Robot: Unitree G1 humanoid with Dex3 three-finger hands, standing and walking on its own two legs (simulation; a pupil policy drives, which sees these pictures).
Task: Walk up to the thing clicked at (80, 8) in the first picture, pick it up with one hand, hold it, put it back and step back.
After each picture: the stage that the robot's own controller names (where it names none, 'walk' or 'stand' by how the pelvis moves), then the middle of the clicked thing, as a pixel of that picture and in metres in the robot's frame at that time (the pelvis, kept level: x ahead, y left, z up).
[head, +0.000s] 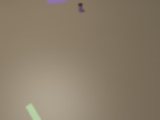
stand; (80, 7) +2.11 +0.05 -0.72
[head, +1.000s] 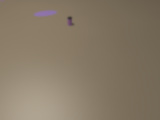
walk; (69, 21) +1.98 +0.13 -0.72
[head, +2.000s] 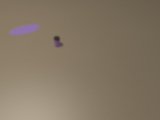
walk; (57, 41) +1.32 +0.22 -0.72
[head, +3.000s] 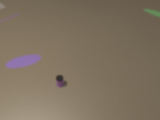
walk; (59, 81) +0.84 +0.18 -0.72
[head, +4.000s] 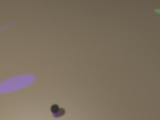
walk; (55, 111) +0.52 +0.22 -0.70
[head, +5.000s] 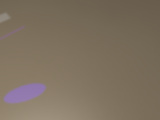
stand; out of the picture +0.37 +0.17 -0.70
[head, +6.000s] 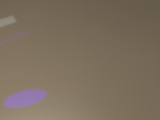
stand; out of the picture +0.34 +0.15 -0.72
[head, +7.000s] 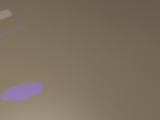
stand; out of the picture +0.37 +0.17 -0.72
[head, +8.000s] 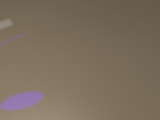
stand; out of the picture +0.34 +0.18 -0.72
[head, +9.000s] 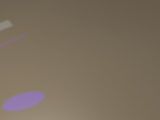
stand; out of the picture +0.35 +0.17 -0.73
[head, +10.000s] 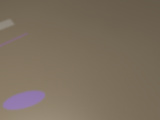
stand; out of the picture +0.35 +0.17 -0.73
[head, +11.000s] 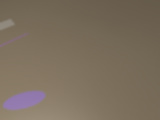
stand; out of the picture +0.35 +0.17 -0.73
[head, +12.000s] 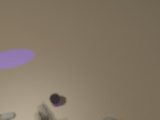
go down; (55, 100) +0.40 +0.15 -0.59
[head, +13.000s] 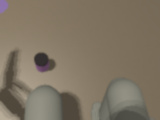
go down; (41, 62) +0.48 +0.15 -0.33
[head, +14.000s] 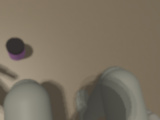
close in; (16, 49) +0.47 +0.17 -0.29
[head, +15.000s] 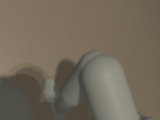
close in; out of the picture +0.47 +0.21 -0.25
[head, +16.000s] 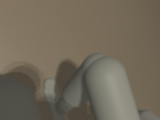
lift; out of the picture +0.45 +0.20 -0.25
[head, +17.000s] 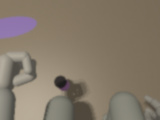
lift; (62, 83) +0.40 +0.12 -0.42
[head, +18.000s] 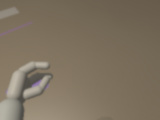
go down; out of the picture +0.34 +0.11 -0.67
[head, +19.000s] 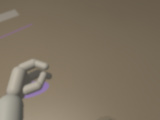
hold; out of the picture +0.34 +0.12 -0.68
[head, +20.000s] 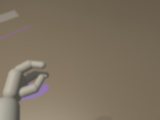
stand; out of the picture +0.33 +0.12 -0.69
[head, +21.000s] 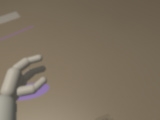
stand; out of the picture +0.34 +0.12 -0.69
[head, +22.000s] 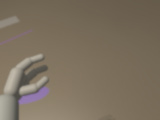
stand; out of the picture +0.34 +0.12 -0.69
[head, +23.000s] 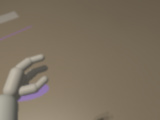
stand; out of the picture +0.33 +0.12 -0.69
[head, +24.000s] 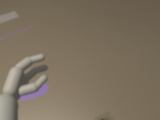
stand; out of the picture +0.33 +0.12 -0.69
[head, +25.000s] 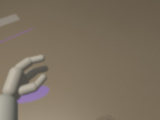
stand; out of the picture +0.33 +0.12 -0.69
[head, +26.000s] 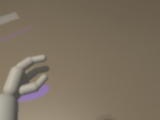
stand; out of the picture +0.33 +0.12 -0.69
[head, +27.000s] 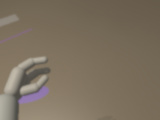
stand; out of the picture +0.33 +0.12 -0.69
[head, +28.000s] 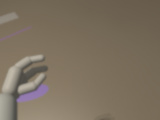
stand; out of the picture +0.33 +0.12 -0.69
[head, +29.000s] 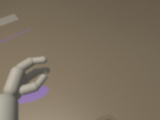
stand; out of the picture +0.33 +0.12 -0.69
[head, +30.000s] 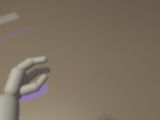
stand; out of the picture +0.33 +0.12 -0.69
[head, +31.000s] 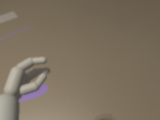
stand; out of the picture +0.33 +0.12 -0.69
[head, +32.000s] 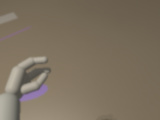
stand; out of the picture +0.34 +0.12 -0.69
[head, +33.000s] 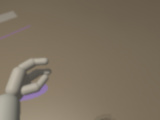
stand; out of the picture +0.33 +0.12 -0.69
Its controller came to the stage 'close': yes
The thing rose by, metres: 0.01
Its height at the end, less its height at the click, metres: +0.00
